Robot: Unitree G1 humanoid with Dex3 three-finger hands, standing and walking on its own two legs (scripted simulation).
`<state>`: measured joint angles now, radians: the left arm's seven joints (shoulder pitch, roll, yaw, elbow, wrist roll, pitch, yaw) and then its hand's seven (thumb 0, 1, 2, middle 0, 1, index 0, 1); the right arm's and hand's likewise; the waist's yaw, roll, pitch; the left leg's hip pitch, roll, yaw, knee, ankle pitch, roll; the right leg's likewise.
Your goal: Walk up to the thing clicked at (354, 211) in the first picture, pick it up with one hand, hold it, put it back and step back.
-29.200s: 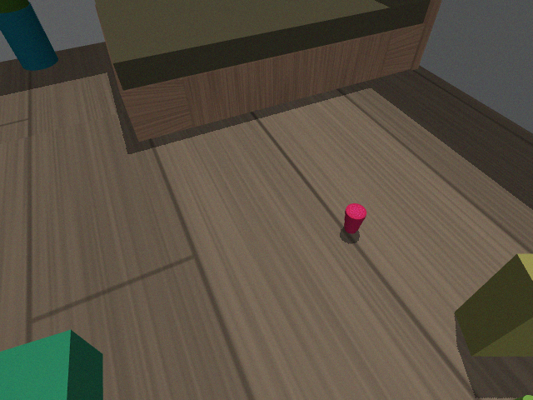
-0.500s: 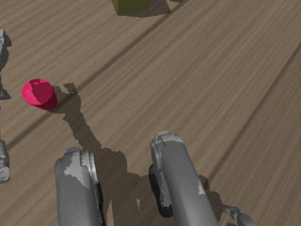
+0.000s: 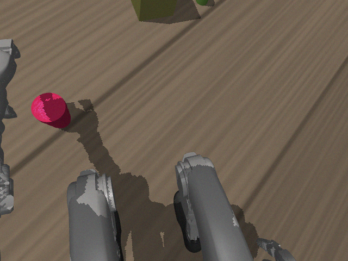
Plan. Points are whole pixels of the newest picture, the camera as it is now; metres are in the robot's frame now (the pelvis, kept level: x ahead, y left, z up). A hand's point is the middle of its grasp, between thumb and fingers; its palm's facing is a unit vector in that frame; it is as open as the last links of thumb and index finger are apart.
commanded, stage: withdraw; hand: left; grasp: from above
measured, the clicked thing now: (55, 114) +0.53 +0.27 -0.33
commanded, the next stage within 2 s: approach in 1.66 s
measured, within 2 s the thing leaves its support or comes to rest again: neither
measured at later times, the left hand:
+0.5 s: hand (8, 92) +0.51 +0.30 -0.11, palm faces -0.36 -0.02 -0.93, open 14.1 cm
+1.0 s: hand (10, 95) +0.51 +0.30 -0.12, palm faces -0.37 -0.01 -0.93, open 14.1 cm
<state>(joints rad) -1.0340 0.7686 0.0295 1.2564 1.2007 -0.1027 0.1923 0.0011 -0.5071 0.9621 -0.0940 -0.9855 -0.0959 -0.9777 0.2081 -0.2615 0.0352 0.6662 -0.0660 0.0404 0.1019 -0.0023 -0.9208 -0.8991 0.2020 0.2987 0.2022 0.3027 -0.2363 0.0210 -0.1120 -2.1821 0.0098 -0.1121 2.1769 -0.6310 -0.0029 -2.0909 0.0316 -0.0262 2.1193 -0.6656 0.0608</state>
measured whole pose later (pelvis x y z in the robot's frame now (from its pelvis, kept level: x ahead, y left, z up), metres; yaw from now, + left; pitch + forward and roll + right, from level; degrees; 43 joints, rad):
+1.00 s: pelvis +0.00 +0.00 -0.01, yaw +0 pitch +36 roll -7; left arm -1.01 0.77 0.05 1.26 1.22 -0.14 0.23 0.00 -0.50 0.95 -0.09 -0.99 -0.10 -0.97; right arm 0.20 -0.27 0.03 0.67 -0.08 0.03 0.11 0.00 -0.92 -0.90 0.20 0.30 0.20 0.30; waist -0.24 0.01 -0.09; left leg -2.21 0.01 -0.12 2.20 -0.63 -0.01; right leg -2.11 0.03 -0.03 2.15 -0.67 0.06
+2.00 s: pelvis +0.00 +0.00 -0.01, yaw +0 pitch +35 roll -8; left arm -1.00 0.73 0.06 1.38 1.17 -0.23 0.28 0.00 -0.55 0.81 -0.04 -0.95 -0.07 -0.92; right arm 0.18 -0.28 0.05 0.69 -0.09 0.00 0.12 0.00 -0.90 -0.89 0.20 0.30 0.20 0.30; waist -0.24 0.00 -0.09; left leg -2.20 0.00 -0.12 2.21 -0.63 -0.01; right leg -2.11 0.03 -0.04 2.15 -0.67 0.06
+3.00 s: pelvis +0.00 +0.00 -0.08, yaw -7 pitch +30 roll -12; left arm -1.06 0.94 0.17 1.64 1.25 -0.28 0.56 0.00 -0.43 0.88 -0.12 -0.93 -0.12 -0.92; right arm 0.14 -0.32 0.17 0.72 -0.23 -0.15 0.22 0.00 -0.90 -0.90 0.20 0.30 0.20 0.30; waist -0.35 -0.08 0.09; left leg -2.35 0.01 -0.25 2.49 -0.69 -0.04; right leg -2.24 0.08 -0.13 2.35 -0.67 0.07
